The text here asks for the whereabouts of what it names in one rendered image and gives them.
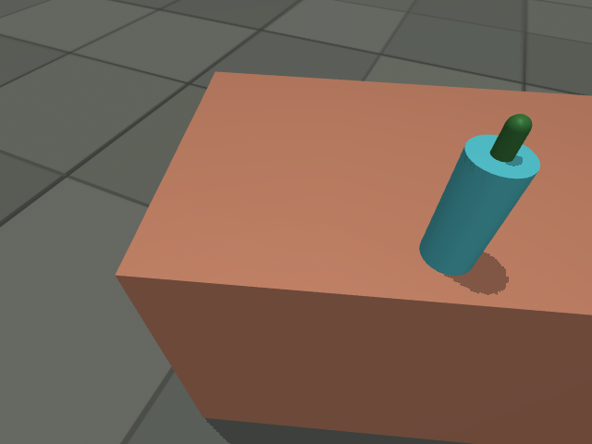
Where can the bottle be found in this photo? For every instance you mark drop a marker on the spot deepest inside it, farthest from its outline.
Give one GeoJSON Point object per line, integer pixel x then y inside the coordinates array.
{"type": "Point", "coordinates": [488, 180]}

